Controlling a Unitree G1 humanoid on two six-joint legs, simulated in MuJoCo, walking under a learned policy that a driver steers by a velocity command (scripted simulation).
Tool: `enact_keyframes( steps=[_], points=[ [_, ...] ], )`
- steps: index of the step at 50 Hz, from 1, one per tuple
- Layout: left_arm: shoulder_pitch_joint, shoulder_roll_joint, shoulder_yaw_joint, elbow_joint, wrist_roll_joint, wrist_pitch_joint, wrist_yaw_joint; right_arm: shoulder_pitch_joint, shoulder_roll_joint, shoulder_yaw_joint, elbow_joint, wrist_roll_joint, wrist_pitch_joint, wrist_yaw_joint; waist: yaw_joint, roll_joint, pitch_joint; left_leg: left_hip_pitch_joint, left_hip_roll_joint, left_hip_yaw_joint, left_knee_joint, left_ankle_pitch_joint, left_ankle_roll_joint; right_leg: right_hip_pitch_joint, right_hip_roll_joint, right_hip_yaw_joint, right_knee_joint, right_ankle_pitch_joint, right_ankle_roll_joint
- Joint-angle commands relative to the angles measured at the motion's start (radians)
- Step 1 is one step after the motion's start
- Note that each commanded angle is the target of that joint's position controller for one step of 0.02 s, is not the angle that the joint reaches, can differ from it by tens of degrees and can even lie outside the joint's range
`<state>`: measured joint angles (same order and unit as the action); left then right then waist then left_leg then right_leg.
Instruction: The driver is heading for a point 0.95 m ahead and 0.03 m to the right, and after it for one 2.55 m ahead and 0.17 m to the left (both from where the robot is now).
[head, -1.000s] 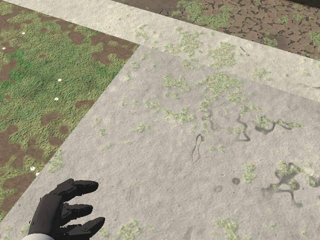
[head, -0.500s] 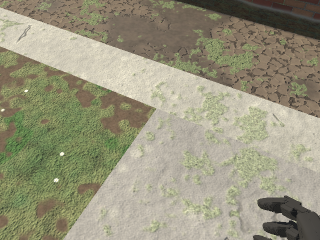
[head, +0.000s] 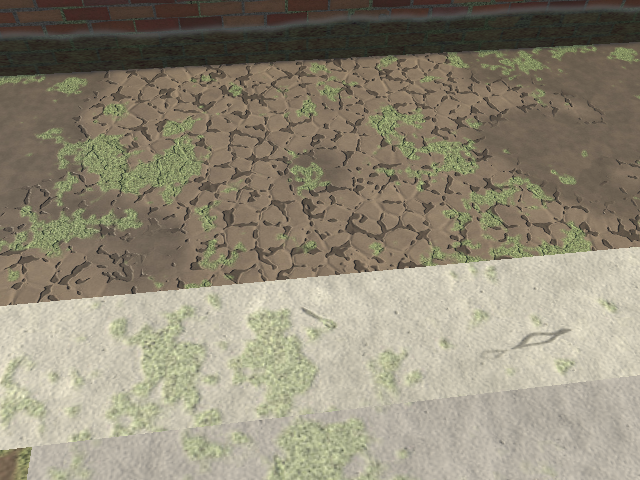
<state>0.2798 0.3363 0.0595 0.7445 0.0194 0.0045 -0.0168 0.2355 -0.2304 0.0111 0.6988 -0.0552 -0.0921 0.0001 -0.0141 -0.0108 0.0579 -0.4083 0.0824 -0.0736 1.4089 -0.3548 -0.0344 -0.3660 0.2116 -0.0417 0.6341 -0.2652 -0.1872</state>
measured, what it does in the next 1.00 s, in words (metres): walks ahead, turning right: left foot, then right foot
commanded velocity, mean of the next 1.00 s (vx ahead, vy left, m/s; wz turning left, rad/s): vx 0.82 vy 0.00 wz -0.35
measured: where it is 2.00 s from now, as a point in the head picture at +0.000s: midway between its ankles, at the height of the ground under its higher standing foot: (341, 389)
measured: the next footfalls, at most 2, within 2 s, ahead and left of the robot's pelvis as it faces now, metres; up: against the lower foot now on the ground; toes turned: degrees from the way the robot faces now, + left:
left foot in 0.28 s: +0.48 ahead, +0.15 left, +0.00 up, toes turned -14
right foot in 0.72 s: +0.77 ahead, -0.13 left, +0.00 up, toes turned -19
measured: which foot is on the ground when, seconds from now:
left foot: up 0.00-0.26, down 0.28-0.72, up 0.74-1.00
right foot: down 0.00-0.30, up 0.32-0.70, down 0.72-1.00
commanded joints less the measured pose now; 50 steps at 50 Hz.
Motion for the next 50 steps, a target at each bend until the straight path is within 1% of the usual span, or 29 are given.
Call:
enact_keyframes(
  steps=[1,6,8,11,12,14,15,16,17,18,19,21,23,26,30,32,34,35,36,37,38,39,40,41,43,45,46,47,50],
  points=[
    [0.037,0.146,0.040,-0.063,-0.007,-0.050,0.017,0.042,-0.183,-0.039,-0.091,-0.025,0.027,-0.005,-0.037,0.095,-0.022,-0.240,0.054,-0.007,-0.150,-0.074,-0.028,0.126,-0.300,0.518,-0.408,0.117,-0.184],
    [0.052,0.145,0.048,-0.048,-0.021,-0.075,0.001,-0.212,-0.101,-0.006,-0.189,0.009,0.039,0.023,0.024,0.011,0.036,-0.068,0.017,0.065,-0.607,0.329,-0.036,-0.067,-0.177,0.391,-0.455,0.244,-0.108],
    [0.079,0.154,0.053,-0.037,-0.030,-0.078,-0.001,-0.222,-0.106,-0.004,-0.181,0.026,0.037,0.026,0.053,-0.014,-0.007,0.012,-0.020,0.075,-0.719,0.454,-0.015,0.005,-0.194,0.392,-0.426,0.377,-0.075],
    [0.143,0.151,0.048,-0.006,-0.027,-0.074,0.016,-0.215,-0.152,-0.020,-0.170,0.022,0.026,0.021,0.075,-0.022,-0.023,0.033,-0.045,0.072,-0.834,0.421,0.022,0.225,-0.256,0.424,-0.346,0.568,-0.042],
    [0.152,0.167,0.047,0.002,-0.021,-0.072,0.022,-0.154,-0.178,-0.036,-0.149,0.016,0.022,0.015,0.048,-0.021,-0.063,0.080,-0.076,0.082,-0.853,0.332,0.036,0.304,-0.273,0.420,-0.248,0.718,-0.024],
    [0.099,0.188,0.043,-0.006,-0.013,-0.073,0.023,0.137,-0.232,-0.069,-0.079,0.010,0.020,-0.011,-0.123,-0.006,-0.218,0.389,-0.083,0.095,-0.860,0.215,0.071,0.262,-0.241,0.357,0.156,0.822,0.020],
    [0.105,0.080,0.013,-0.032,-0.006,-0.088,0.025,0.330,-0.302,-0.094,-0.057,-0.005,0.015,-0.034,-0.181,0.095,-0.346,0.621,0.129,-0.166,-0.852,-0.091,0.101,0.085,-0.191,0.283,0.523,0.515,0.039],
    [0.224,0.000,-0.006,-0.076,-0.051,-0.101,0.012,0.270,-0.380,-0.115,-0.045,-0.004,0.023,-0.023,-0.045,0.470,-0.442,0.763,0.332,-0.767,-1.104,-0.158,0.219,-0.205,-0.023,0.193,0.767,-0.157,0.093],
    [0.156,0.056,-0.011,-0.067,-0.010,-0.086,0.032,0.155,-0.291,-0.106,-0.076,0.013,0.035,-0.013,-0.046,0.240,-0.309,0.682,0.315,-0.779,-1.116,-0.217,0.245,-0.344,-0.109,0.198,0.853,-0.123,0.079],
    [0.038,0.079,-0.008,-0.079,0.007,-0.078,0.029,0.126,-0.212,-0.089,-0.077,0.016,0.035,-0.009,-0.073,0.070,-0.212,0.589,0.274,-0.587,-1.077,-0.118,0.253,-0.378,-0.144,0.186,0.860,-0.077,0.082],
    [-0.014,0.067,-0.011,-0.101,0.011,-0.075,0.024,0.125,-0.181,-0.079,-0.060,0.011,0.032,-0.010,-0.062,0.004,-0.141,0.476,0.232,-0.460,-1.077,0.011,0.244,-0.373,-0.168,0.181,0.824,-0.056,0.082],
    [-0.033,0.012,-0.028,-0.140,0.017,-0.054,0.008,0.165,-0.174,-0.071,-0.005,0.007,0.015,-0.017,-0.006,0.051,-0.071,0.332,0.178,-0.321,-1.083,0.158,0.209,-0.353,-0.188,0.210,0.759,-0.082,0.077],
    [-0.031,0.003,-0.032,-0.166,0.021,-0.027,0.007,0.184,-0.173,-0.064,0.020,0.017,-0.007,-0.013,0.040,0.078,-0.063,0.274,0.154,-0.240,-1.083,0.269,0.201,-0.369,-0.174,0.215,0.707,-0.098,0.085],
    [-0.161,-0.004,-0.047,-0.227,0.024,-0.026,-0.002,0.183,-0.183,-0.054,0.035,0.042,-0.019,-0.012,0.050,0.081,-0.001,0.189,0.111,-0.083,-1.118,0.421,0.201,-0.403,-0.167,0.165,0.481,0.109,0.097],
    [-0.267,-0.005,-0.055,-0.234,0.003,-0.024,-0.024,0.198,-0.229,-0.052,0.040,0.065,-0.007,-0.002,0.017,0.072,0.017,0.058,0.087,0.046,-1.158,0.641,0.179,-0.091,-0.165,-0.028,0.141,0.278,0.077],
    [-0.259,0.007,-0.049,-0.229,-0.003,-0.015,-0.024,0.229,-0.255,-0.056,0.056,0.053,0.005,-0.006,0.018,0.098,0.018,0.185,0.111,0.064,-1.122,0.859,0.176,-0.061,-0.165,-0.034,0.066,0.224,0.045],
    [-0.041,0.039,-0.026,-0.157,0.013,-0.025,-0.003,0.246,-0.279,-0.067,0.069,0.046,0.030,-0.018,0.097,0.114,-0.077,0.348,0.103,0.072,-0.832,1.219,0.147,0.048,-0.111,-0.036,-0.019,0.139,0.015],
    [0.115,0.053,-0.010,-0.105,0.019,-0.041,0.000,0.211,-0.291,-0.074,0.057,0.062,0.042,-0.020,0.175,0.100,-0.138,0.304,0.087,0.080,-0.623,1.186,0.114,0.226,-0.123,-0.009,-0.103,0.252,0.000],
    [0.226,0.111,0.011,-0.068,0.029,-0.052,0.011,0.204,-0.250,-0.073,0.033,0.080,0.045,-0.015,0.222,0.005,-0.226,0.157,0.012,0.109,-0.248,0.799,0.075,0.427,-0.261,0.154,-0.126,0.322,-0.045],
    [0.221,0.129,-0.001,-0.078,0.017,-0.048,0.019,0.278,-0.117,-0.055,0.036,0.088,0.044,-0.014,0.127,-0.195,-0.349,0.013,-0.177,0.102,0.109,-0.244,0.055,0.574,-0.489,0.400,-0.005,0.867,-0.059],
    [0.246,0.155,0.025,-0.059,-0.022,-0.041,0.022,0.330,-0.155,-0.059,-0.005,0.102,0.048,-0.022,0.148,-0.244,-0.488,-0.224,-0.251,-0.102,0.244,-0.230,0.041,0.728,-0.604,0.622,-0.092,0.877,-0.216],
    [0.175,0.104,0.021,-0.076,-0.035,-0.034,0.034,0.219,-0.193,-0.061,-0.016,0.082,0.049,-0.037,0.142,-0.103,-0.364,-0.304,-0.176,-0.116,0.193,-0.118,0.031,0.605,-0.589,0.575,-0.157,0.755,-0.189],
    [0.069,0.033,-0.001,-0.083,-0.037,-0.039,0.039,0.174,-0.178,-0.060,-0.005,0.060,0.057,-0.041,0.065,-0.035,-0.144,-0.251,-0.140,-0.086,0.047,-0.040,0.016,0.307,-0.548,0.426,-0.172,0.861,-0.159],
    [0.028,-0.001,-0.013,-0.082,-0.035,-0.049,0.034,0.141,-0.161,-0.062,-0.003,0.048,0.075,-0.051,0.033,-0.008,-0.081,-0.167,-0.128,-0.079,-0.060,-0.030,0.003,0.164,-0.499,0.363,-0.187,0.955,-0.114],
    [0.033,-0.006,-0.026,-0.069,-0.030,-0.072,0.024,0.184,-0.130,-0.058,0.022,0.026,0.122,-0.040,-0.019,-0.017,-0.093,0.029,-0.131,-0.049,-0.270,-0.038,-0.011,-0.003,-0.427,0.242,-0.232,0.986,-0.067],
    [0.011,0.018,-0.028,-0.053,-0.025,-0.082,0.022,0.170,-0.083,-0.039,0.022,0.030,0.136,-0.034,-0.055,-0.043,-0.121,0.126,-0.132,0.013,-0.515,0.028,-0.005,-0.030,-0.365,0.142,-0.199,1.050,-0.040],
    [-0.025,0.016,-0.028,-0.063,-0.024,-0.067,0.032,0.118,-0.074,-0.033,0.022,0.041,0.133,-0.044,-0.044,-0.049,-0.167,0.185,-0.156,0.056,-0.601,0.110,-0.006,-0.019,-0.329,0.113,-0.185,1.098,-0.035],
    [-0.068,0.001,-0.040,-0.064,-0.030,-0.065,0.039,0.151,-0.037,-0.015,0.033,0.033,0.146,-0.044,-0.062,-0.092,-0.220,0.270,-0.176,0.098,-0.582,0.182,-0.005,-0.034,-0.331,0.073,-0.164,1.123,-0.012],
    [-0.126,0.027,-0.024,-0.107,-0.032,-0.023,0.053,0.126,-0.066,-0.020,0.005,0.022,0.164,-0.037,-0.064,-0.096,-0.216,0.249,-0.167,0.116,-0.535,0.152,0.044,-0.033,-0.362,0.043,-0.069,0.933,0.034]
  ],
)
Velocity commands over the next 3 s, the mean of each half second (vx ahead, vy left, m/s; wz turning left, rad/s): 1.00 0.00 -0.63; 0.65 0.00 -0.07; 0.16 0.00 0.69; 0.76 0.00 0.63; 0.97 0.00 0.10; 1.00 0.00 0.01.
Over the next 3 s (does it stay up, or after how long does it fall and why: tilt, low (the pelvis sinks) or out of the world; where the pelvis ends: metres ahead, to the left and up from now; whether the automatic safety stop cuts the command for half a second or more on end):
stays up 0.67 0.00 0.02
